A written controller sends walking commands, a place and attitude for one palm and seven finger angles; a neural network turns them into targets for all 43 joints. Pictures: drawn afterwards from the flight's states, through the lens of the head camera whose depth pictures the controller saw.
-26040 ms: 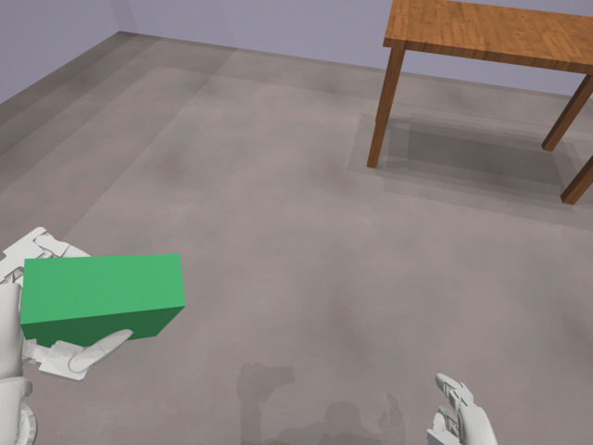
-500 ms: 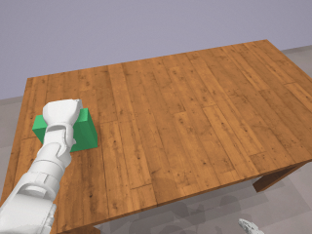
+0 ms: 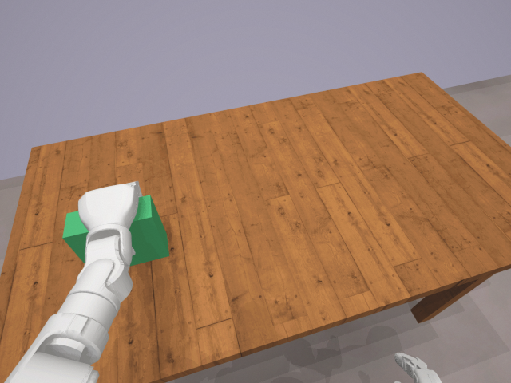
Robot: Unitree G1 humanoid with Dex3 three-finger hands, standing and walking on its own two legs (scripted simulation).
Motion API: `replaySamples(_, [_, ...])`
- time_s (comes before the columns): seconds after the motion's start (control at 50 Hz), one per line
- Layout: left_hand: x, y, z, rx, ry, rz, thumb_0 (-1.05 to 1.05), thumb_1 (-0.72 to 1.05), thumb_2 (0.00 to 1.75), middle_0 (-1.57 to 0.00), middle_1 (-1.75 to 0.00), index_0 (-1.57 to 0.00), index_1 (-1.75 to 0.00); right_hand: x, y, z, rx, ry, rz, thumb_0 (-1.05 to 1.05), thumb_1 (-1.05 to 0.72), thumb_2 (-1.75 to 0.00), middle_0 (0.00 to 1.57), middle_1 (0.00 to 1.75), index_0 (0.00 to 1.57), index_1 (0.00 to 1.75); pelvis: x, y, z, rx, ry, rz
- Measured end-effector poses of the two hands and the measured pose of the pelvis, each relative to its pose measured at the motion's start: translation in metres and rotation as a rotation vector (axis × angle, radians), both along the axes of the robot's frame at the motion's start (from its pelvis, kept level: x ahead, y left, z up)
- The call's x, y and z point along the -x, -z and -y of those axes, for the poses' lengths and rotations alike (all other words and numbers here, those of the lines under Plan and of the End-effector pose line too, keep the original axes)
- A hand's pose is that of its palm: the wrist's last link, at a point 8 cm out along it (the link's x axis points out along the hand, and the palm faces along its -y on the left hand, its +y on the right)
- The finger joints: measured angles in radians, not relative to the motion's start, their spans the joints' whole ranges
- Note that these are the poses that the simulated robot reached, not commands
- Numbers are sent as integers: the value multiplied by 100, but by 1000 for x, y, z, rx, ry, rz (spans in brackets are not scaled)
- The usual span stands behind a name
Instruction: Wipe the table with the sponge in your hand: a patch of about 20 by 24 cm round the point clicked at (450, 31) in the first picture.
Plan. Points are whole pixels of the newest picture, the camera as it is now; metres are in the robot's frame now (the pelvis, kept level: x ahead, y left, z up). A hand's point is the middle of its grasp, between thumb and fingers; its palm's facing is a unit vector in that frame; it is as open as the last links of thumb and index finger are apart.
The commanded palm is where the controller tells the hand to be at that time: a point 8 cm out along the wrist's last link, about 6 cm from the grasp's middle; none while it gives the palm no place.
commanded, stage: wipe back along the middle lane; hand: left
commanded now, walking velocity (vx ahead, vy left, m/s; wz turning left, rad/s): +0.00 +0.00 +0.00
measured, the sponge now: (125, 242) +0.35 +0.28 -0.03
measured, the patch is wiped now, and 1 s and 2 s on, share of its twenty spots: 0.45 0.70 0.85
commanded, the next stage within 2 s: slide across to the third lane in 1.44 s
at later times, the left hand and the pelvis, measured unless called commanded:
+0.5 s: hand (120, 251) +0.31 +0.26 +0.02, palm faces -0.04 -0.02 -1.00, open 9.9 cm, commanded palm +0.26 +0.24 +0.05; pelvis -0.02 +0.00 +0.00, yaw +0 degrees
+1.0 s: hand (120, 277) +0.26 +0.24 +0.02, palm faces +0.00 -0.05 -1.00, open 9.9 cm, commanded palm +0.21 +0.22 +0.05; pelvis -0.01 +0.00 +0.00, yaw -1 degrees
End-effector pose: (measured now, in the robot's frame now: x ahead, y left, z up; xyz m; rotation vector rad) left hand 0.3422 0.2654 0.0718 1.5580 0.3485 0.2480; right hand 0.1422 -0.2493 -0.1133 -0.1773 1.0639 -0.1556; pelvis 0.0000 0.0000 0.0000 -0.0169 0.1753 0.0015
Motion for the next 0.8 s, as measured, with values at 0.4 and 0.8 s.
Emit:
replaySamples(0.4, [47, 0, 14, 13, 2, 30, 0, -48, 110, -70, -143, -70, -146, -22, -18, -10, -22, -37, 148, 1, -91, -90, 20, 30, 20, 30, 15, 0, 0, -8, 7, 50])
replaySamples(0.8, [83, 1, 25, 35, 20, 64, 2, -48, 109, -68, -144, -71, -143, -34, -22, -30, -68, -70, 202, 1, -91, -90, 20, 30, 21, 30, 15, 0, -6, -10, 22, 77])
